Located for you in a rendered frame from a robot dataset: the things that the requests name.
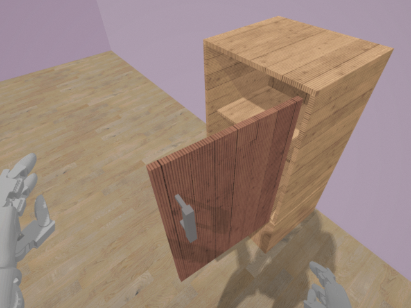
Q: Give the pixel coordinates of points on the left robot hand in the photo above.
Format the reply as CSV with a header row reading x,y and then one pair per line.
x,y
15,187

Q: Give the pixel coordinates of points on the cupboard door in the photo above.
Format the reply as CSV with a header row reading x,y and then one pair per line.
x,y
230,179

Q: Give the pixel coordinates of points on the handle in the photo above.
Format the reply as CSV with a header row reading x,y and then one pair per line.
x,y
188,221

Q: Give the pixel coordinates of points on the left robot forearm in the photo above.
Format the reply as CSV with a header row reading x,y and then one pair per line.
x,y
10,293

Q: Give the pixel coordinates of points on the right robot hand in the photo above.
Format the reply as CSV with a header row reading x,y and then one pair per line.
x,y
332,296

